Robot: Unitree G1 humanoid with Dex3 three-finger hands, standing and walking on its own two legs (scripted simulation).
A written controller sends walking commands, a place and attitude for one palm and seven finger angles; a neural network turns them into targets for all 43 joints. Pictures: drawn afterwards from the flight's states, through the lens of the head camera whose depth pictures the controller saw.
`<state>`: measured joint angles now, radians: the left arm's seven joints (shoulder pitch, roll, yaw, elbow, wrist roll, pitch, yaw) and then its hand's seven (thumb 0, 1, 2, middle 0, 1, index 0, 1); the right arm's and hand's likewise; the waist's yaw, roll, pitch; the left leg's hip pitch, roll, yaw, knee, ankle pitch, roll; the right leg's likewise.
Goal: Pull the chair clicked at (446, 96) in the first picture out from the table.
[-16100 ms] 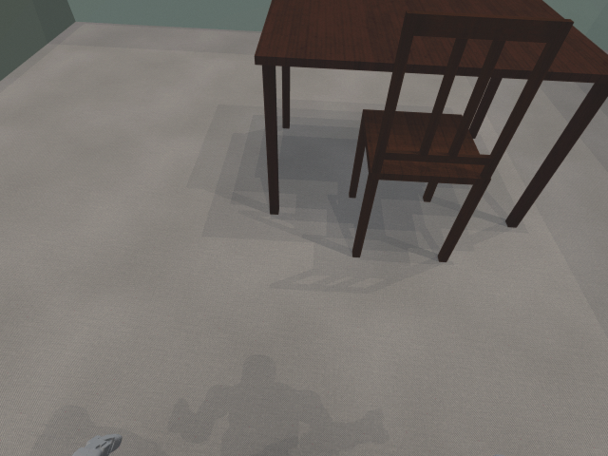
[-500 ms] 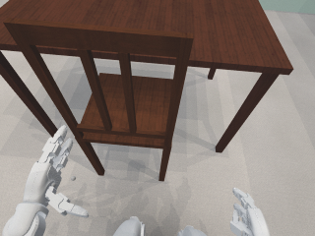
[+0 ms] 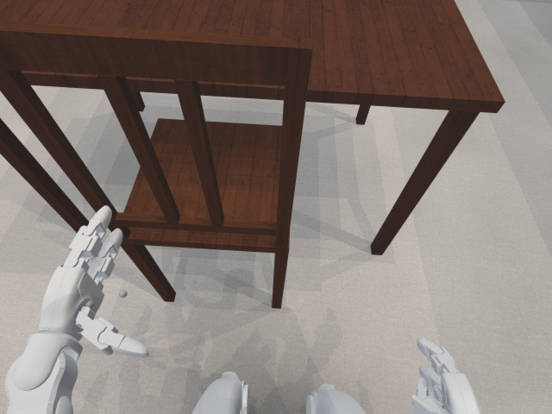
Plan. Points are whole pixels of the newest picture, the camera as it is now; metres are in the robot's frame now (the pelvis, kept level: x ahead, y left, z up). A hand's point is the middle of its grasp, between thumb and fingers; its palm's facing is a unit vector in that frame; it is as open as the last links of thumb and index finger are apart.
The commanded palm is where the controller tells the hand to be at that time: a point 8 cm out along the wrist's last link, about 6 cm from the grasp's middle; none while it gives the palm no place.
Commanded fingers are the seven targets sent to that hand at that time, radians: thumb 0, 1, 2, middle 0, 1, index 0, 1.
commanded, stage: aim the fingers beside a spindle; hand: left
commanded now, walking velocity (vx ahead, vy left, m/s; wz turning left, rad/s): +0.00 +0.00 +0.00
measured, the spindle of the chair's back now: (150, 164) +0.49 +0.23 +0.03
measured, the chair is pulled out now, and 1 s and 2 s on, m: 0.00 0.00 0.00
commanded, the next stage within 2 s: none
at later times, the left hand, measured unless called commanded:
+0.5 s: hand (134, 272) +0.31 +0.22 +0.01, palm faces -0.03 -1.00 -0.03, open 16.9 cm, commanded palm +0.29 +0.27 +0.01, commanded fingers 0.00 -0.50 0.30 -0.06 -0.08 -0.06 -0.08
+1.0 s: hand (152, 254) +0.34 +0.20 +0.00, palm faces -0.06 -1.00 -0.04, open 16.9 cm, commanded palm +0.32 +0.26 -0.01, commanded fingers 0.00 -0.50 0.30 -0.06 -0.08 -0.06 -0.08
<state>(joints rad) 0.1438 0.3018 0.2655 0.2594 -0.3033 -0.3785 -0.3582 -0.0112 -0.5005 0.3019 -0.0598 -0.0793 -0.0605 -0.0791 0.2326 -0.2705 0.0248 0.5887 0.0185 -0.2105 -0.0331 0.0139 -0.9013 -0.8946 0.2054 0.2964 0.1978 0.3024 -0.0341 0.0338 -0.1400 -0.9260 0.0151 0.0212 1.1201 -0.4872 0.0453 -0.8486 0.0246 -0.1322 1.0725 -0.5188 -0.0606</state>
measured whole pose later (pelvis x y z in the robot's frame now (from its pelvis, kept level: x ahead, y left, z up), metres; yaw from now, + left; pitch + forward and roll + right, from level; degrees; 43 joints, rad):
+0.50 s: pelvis -0.01 +0.00 -0.02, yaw +0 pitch +19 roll -3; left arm -0.06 0.32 0.28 0.42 -0.28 -0.41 -0.35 -0.01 -0.50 0.30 -0.06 -0.08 -0.06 -0.08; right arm 0.21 -0.27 0.04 0.60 0.01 -0.20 -0.03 0.01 -0.90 -0.89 0.21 0.30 0.20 0.30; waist -0.04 0.03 -0.14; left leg -1.04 0.02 0.02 1.20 -0.50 0.05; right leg -0.96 0.02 -0.13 1.15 -0.53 -0.06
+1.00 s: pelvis -0.01 +0.02 -0.03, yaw -1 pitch +22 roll -3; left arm -0.16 0.29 0.24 0.46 -0.23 -0.42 -0.28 -0.01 -0.50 0.30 -0.06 -0.08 -0.06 -0.08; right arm 0.23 -0.27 0.03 0.60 0.00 -0.13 0.00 0.01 -0.90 -0.89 0.21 0.30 0.20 0.30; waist -0.05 0.03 -0.16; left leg -1.10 0.01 0.04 1.24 -0.52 0.07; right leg -1.03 0.02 -0.11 1.19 -0.55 -0.04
